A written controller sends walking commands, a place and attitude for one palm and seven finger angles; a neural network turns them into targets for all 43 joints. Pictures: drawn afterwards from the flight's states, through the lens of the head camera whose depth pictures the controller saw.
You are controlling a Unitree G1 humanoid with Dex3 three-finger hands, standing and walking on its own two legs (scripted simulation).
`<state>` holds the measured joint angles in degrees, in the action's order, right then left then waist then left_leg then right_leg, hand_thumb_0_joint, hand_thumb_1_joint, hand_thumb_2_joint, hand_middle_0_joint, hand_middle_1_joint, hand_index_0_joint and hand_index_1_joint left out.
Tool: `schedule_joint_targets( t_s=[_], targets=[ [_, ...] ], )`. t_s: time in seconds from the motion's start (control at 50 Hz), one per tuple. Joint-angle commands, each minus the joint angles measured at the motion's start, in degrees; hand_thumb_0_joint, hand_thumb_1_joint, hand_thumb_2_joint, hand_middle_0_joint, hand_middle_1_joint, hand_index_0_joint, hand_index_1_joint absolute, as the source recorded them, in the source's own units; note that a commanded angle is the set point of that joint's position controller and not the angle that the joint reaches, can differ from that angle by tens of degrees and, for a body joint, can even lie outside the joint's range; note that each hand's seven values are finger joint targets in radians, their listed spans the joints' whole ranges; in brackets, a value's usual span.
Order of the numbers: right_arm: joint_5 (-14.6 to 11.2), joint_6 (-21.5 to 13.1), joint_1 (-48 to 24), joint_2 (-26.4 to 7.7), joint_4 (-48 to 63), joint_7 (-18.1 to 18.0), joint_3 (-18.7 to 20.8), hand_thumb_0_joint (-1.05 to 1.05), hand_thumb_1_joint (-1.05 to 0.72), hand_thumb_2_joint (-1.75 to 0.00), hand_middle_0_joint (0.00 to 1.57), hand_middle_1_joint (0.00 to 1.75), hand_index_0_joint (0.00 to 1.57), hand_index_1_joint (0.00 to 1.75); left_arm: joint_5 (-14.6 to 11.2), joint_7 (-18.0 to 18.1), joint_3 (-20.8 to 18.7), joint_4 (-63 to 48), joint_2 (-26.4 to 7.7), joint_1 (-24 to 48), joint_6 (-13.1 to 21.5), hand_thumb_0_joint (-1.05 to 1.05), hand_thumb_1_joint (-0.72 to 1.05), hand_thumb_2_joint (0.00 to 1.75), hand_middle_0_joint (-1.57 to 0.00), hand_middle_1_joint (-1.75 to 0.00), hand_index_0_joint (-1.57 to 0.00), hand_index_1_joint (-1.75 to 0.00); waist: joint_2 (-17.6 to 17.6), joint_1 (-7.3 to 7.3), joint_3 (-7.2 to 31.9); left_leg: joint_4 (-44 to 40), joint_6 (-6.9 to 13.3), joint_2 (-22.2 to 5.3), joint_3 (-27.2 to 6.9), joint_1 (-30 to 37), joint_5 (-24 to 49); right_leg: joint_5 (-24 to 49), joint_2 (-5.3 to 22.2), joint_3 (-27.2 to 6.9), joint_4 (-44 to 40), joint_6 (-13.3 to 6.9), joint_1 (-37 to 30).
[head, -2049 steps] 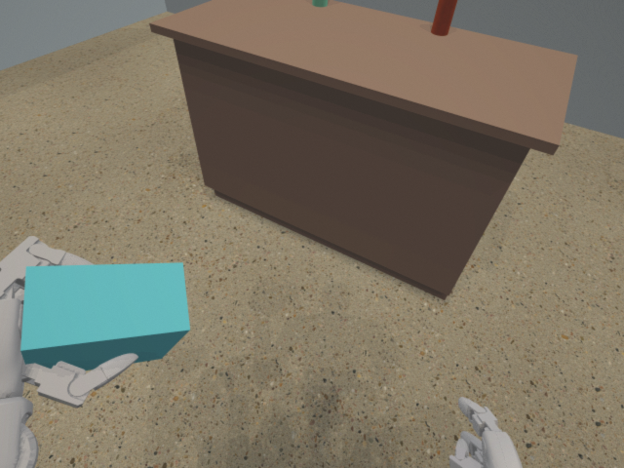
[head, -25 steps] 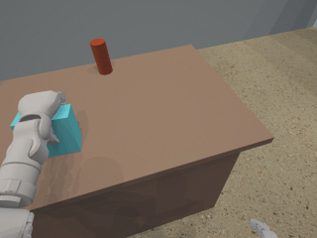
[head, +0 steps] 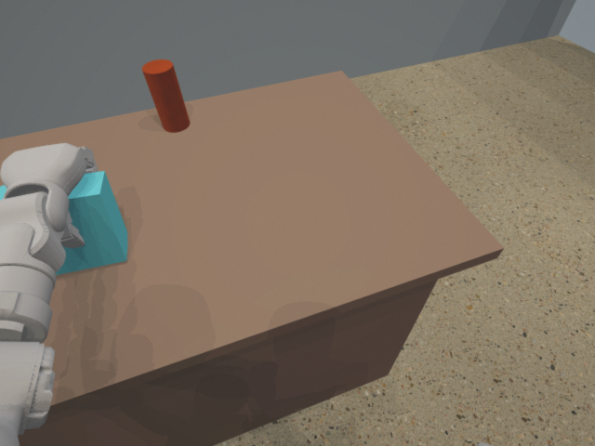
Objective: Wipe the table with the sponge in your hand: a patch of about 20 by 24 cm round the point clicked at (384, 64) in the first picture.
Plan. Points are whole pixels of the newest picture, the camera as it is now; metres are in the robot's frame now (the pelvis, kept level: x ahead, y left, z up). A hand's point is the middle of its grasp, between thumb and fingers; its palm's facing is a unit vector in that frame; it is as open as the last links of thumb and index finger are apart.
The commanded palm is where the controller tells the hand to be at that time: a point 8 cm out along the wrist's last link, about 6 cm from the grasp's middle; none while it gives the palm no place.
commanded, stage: wipe forward along the first lane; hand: left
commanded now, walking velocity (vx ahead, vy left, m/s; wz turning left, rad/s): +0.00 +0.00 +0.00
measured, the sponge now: (72, 236) +0.38 +0.35 +0.07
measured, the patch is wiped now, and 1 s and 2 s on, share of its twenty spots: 0.45 0.45 0.45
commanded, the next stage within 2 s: slide across to the middle lane in 0.06 s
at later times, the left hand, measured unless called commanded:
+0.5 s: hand (95, 184) +0.43 +0.31 +0.13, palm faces -0.04 +0.02 -1.00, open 10.7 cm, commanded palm +0.41 +0.30 +0.19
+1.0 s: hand (137, 157) +0.46 +0.25 +0.15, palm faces -0.03 +0.00 -1.00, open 10.7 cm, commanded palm +0.42 +0.26 +0.21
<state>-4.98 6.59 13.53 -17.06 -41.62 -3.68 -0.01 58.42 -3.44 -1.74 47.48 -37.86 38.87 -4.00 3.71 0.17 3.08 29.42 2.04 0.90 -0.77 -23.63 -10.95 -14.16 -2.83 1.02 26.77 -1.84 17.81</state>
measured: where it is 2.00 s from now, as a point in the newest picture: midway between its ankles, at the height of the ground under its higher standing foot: outside the picture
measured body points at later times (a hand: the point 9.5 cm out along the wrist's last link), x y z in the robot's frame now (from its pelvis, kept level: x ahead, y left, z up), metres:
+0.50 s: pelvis +0.01 +0.01 +0.00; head +0.04 +0.00 +0.45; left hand +0.42 +0.31 +0.18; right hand +0.14 -0.24 -0.13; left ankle +0.04 +0.10 -0.74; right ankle -0.01 -0.10 -0.74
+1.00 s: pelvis +0.04 +0.00 +0.00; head +0.06 -0.03 +0.45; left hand +0.45 +0.25 +0.21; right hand +0.19 -0.25 -0.12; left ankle +0.04 +0.10 -0.74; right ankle -0.01 -0.10 -0.74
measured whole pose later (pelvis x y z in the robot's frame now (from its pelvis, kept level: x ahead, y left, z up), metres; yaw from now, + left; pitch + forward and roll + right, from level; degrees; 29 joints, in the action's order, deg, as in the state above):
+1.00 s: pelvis +0.04 +0.00 +0.00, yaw +1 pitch +5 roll -1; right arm -4.7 7.7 9.6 -17.0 -40.0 -1.8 -0.4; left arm 55.9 -6.9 9.4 33.1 -28.4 40.8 -19.4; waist 4.9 -0.5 3.7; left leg 26.4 2.2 2.2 -0.9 -18.4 -12.8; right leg -16.3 -1.6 0.9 23.8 -1.5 12.4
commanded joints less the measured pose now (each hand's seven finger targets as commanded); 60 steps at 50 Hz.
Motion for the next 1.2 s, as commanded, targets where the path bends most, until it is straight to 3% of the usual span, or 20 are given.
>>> schedule_joint_targets(
  t_s=[0.0,0.06,0.1,0.16,0.2,0.28,0.3,0.38,0.5,0.54,0.6,0.62,0.68,0.76,0.8,0.82,0.9,0.98,1.12,1.18],
  targets=[
    [0.3,-1.9,-1.6,-8.8,6.1,-0.6,2.7,0.00,-0.90,-0.90,0.20,0.30,0.20,0.30,2.6,2.0,-5.0,-6.0,-20.3,21.9,0.0,0.00,0.10,1.30,-1.20,-1.60,-1.20,-1.60,0.5,-0.10,14.4,-2.6,1.8,0.7,-1.8,10.6,6.0,8.3,0.0,-2.5,-4.9,-2.4,0.2],
    [0.3,-1.7,-0.4,-8.9,5.9,-0.5,3.1,0.00,-0.90,-0.90,0.20,0.30,0.20,0.30,2.4,1.9,-3.0,-4.2,-18.1,21.8,0.3,0.00,0.10,1.30,-1.20,-1.60,-1.20,-1.60,-1.3,0.75,14.4,-2.1,1.8,0.6,-1.4,10.5,5.7,8.3,0.1,-2.2,-4.8,-1.9,0.8],
    [0.5,-1.8,-0.4,-9.0,5.9,-0.7,3.1,0.00,-0.90,-0.90,0.20,0.30,0.20,0.30,2.3,1.8,-5.4,-5.1,-20.8,22.7,1.3,0.00,0.10,1.30,-1.20,-1.60,-1.20,-1.60,-0.4,0.12,16.3,-1.9,1.9,0.5,-1.5,11.0,7.7,10.6,0.2,-2.7,-4.6,-2.2,-0.3],
    [0.6,-1.4,0.0,-8.7,6.4,-0.3,3.5,0.00,-0.90,-0.90,0.20,0.30,0.20,0.30,1.5,2.2,-3.6,-6.2,-17.3,19.1,1.8,0.00,0.10,1.30,-1.20,-1.60,-1.20,-1.60,-0.7,-0.16,17.7,-1.3,1.7,0.4,-1.2,12.0,9.9,12.8,0.2,-2.4,-4.2,-2.0,-1.1],
    [0.4,-1.6,-1.1,-8.3,7.0,-0.1,3.5,0.00,-0.90,-0.90,0.20,0.30,0.20,0.30,1.1,2.2,-3.0,-10.3,-16.3,21.3,2.4,0.00,0.10,1.30,-1.20,-1.60,-1.20,-1.60,1.7,-0.21,19.0,-1.5,1.6,0.2,-1.7,14.1,12.0,13.6,0.2,-2.5,-4.1,-2.4,-0.5],
    [0.0,-1.8,-1.8,-8.1,6.6,0.0,3.9,0.00,-0.90,-0.90,0.20,0.30,0.20,0.30,-1.1,3.6,-0.5,-14.7,-12.5,23.4,1.4,0.00,0.10,1.30,-1.20,-1.60,-1.20,-1.60,0.3,0.93,17.1,-2.4,1.4,-0.5,-3.1,16.8,9.6,9.2,-0.1,-1.7,-5.1,-2.0,2.2],
    [-0.1,-2.3,-3.0,-7.8,7.2,-0.1,3.7,0.00,-0.90,-0.90,0.20,0.30,0.20,0.30,-2.1,3.8,-1.3,-17.1,-12.7,24.7,1.6,0.00,0.10,1.30,-1.20,-1.60,-1.20,-1.60,1.8,0.28,17.8,-2.8,1.2,-0.6,-3.4,17.6,10.4,9.5,-0.1,-1.8,-5.0,-2.3,2.0],
    [-0.3,-2.7,-3.7,-7.5,5.9,0.1,3.5,0.00,-0.90,-0.90,0.20,0.30,0.20,0.30,-2.6,4.9,2.6,-17.2,-8.5,27.3,-2.1,0.00,0.10,1.30,-1.20,-1.60,-1.20,-1.60,1.4,1.18,16.3,-4.0,0.6,-0.7,-4.1,18.6,7.6,7.3,-0.1,-1.0,-5.1,-2.0,3.5],
    [0.1,-3.9,-5.8,-6.9,6.2,0.0,2.5,0.00,-0.90,-0.90,0.20,0.30,0.20,0.30,-0.6,6.2,1.8,-18.7,-10.8,34.8,-6.9,0.00,0.10,1.30,-1.20,-1.60,-1.20,-1.60,3.3,-0.01,20.2,-4.9,-0.7,-0.4,-4.7,19.9,10.3,8.6,-0.2,-0.6,-4.5,-2.8,0.9],
    [0.1,-3.8,-5.0,-6.8,5.4,0.2,2.5,0.00,-0.90,-0.90,0.20,0.30,0.20,0.30,-0.7,6.1,3.5,-14.8,-8.4,34.4,-8.8,0.00,0.10,1.30,-1.20,-1.60,-1.20,-1.60,0.9,0.56,19.9,-4.7,-0.8,-0.4,-4.1,19.7,10.2,8.8,-0.2,-0.3,-4.8,-2.4,0.5],
    [0.3,-3.8,-6.3,-6.9,6.3,0.1,1.8,0.00,-0.90,-0.90,0.20,0.30,0.20,0.30,-0.6,5.8,0.1,-15.2,-12.7,34.7,-10.2,0.00,0.10,1.30,-1.20,-1.60,-1.20,-1.60,0.8,-0.81,23.0,-4.4,-0.8,-0.1,-3.5,19.1,14.4,12.5,0.2,-0.5,-4.5,-2.6,-3.7],
    [0.5,-3.7,-6.1,-6.6,6.4,0.2,1.7,0.00,-0.90,-0.90,0.20,0.30,0.20,0.30,-0.3,5.5,2.6,-15.3,-10.3,35.0,-10.9,0.00,0.10,1.30,-1.20,-1.60,-1.20,-1.60,0.7,-0.40,23.9,-3.8,-0.8,0.2,-3.0,19.9,16.4,14.3,0.2,-0.5,-4.2,-2.4,-4.5],
    [0.6,-3.0,-6.5,-6.6,7.1,0.7,1.5,0.00,-0.90,-0.90,0.20,0.30,0.20,0.30,1.2,4.5,2.9,-15.5,-10.4,34.2,-12.9,0.00,0.10,1.30,-1.20,-1.60,-1.20,-1.60,0.5,-0.71,23.9,-3.4,-0.8,0.2,-2.4,19.5,19.1,17.6,0.4,-0.5,-4.0,-2.3,-5.8],
    [0.5,-2.3,-7.4,-6.4,8.2,1.1,1.5,0.00,-0.90,-0.90,0.20,0.30,0.20,0.30,0.1,2.2,4.2,-17.3,-8.5,31.3,-14.5,0.00,0.10,1.30,-1.20,-1.60,-1.20,-1.60,-0.3,-0.60,23.2,-2.5,0.0,0.6,-1.9,19.6,21.5,22.4,0.8,-0.7,-4.0,-1.9,-7.5],
    [0.2,-2.4,-8.4,-5.8,9.1,1.2,1.4,0.00,-0.90,-0.90,0.20,0.30,0.20,0.30,-0.7,0.7,6.7,-21.5,-5.0,33.9,-14.2,0.00,0.10,1.30,-1.20,-1.60,-1.20,-1.60,0.2,0.13,23.7,-2.0,0.0,0.5,-2.3,20.8,24.3,24.8,1.0,-0.5,-3.4,-2.0,-7.3],
    [0.5,-2.2,-7.7,-6.4,8.9,1.3,1.7,0.00,-0.90,-0.90,0.20,0.30,0.20,0.30,-0.7,0.4,5.0,-21.5,-6.7,30.7,-14.8,0.00,0.10,1.30,-1.20,-1.60,-1.20,-1.60,-0.3,-0.58,24.1,-1.3,0.4,0.6,-2.3,21.9,26.1,26.8,0.7,-0.8,-3.2,-2.0,-8.1],
    [0.2,-1.8,-9.5,-5.6,9.9,1.5,1.5,0.00,-0.90,-0.90,0.20,0.30,0.20,0.30,-1.3,-1.1,7.5,-26.4,-3.3,31.0,-15.2,0.00,0.10,1.30,-1.20,-1.60,-1.20,-1.60,-0.5,-0.24,22.5,-1.1,0.3,0.7,-2.5,22.0,27.6,27.7,0.9,-0.7,-3.0,-2.0,-7.5],
    [0.5,-0.7,-10.3,-6.3,9.7,1.5,1.3,0.00,-0.90,-0.90,0.20,0.30,0.20,0.30,-1.2,-0.7,3.5,-25.3,-6.7,22.1,-16.7,0.00,0.10,1.30,-1.20,-1.60,-1.20,-1.60,-4.3,-2.00,21.4,-1.7,0.9,1.1,-1.3,18.9,24.9,29.9,1.1,-1.3,-3.0,-1.7,-10.7],
    [0.8,-0.7,-13.4,-6.0,10.5,1.1,0.9,0.00,-0.90,-0.90,0.20,0.30,0.20,0.30,-0.3,1.4,-0.7,-32.5,-11.1,20.4,-17.1,0.00,0.10,1.30,-1.20,-1.60,-1.20,-1.60,-3.0,-3.50,23.7,-2.8,1.4,1.5,-0.4,18.1,23.2,30.8,1.4,-2.6,-2.7,-1.9,-14.7],
    [0.7,-1.0,-14.7,-5.3,11.2,1.1,0.9,0.00,-0.90,-0.90,0.20,0.30,0.20,0.30,-0.6,1.5,1.3,-36.2,-8.1,18.2,-17.0,0.00,0.10,1.30,-1.20,-1.60,-1.20,-1.60,-1.7,-3.06,23.0,-2.3,1.5,1.7,0.0,18.7,22.9,31.1,1.6,-2.9,-2.8,-1.8,-14.1]
  ],
)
